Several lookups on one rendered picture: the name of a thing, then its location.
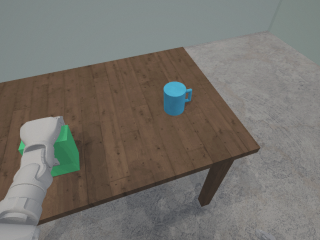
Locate sponge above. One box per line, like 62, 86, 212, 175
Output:
18, 125, 80, 177

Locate table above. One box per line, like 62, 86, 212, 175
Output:
0, 47, 261, 226

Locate robot left hand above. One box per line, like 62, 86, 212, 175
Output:
20, 116, 65, 167

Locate robot right hand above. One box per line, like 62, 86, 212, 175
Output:
255, 229, 276, 240

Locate left robot forearm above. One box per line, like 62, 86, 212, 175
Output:
0, 141, 55, 226

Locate left robot upper arm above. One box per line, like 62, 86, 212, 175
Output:
0, 223, 41, 240

